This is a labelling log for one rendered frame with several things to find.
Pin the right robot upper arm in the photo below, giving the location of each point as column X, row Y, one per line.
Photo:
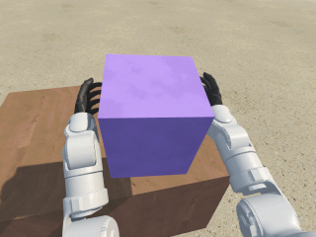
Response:
column 268, row 215

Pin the right robot hand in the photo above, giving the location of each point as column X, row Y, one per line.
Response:
column 211, row 89

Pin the pedestal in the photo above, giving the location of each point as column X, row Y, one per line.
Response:
column 32, row 183

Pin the carton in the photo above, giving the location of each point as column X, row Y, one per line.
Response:
column 153, row 114

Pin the left robot forearm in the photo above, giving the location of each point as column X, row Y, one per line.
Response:
column 82, row 169

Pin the left robot hand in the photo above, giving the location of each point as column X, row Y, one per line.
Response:
column 83, row 103

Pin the right robot forearm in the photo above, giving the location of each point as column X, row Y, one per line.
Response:
column 247, row 174

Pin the left robot upper arm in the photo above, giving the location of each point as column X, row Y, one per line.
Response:
column 100, row 226

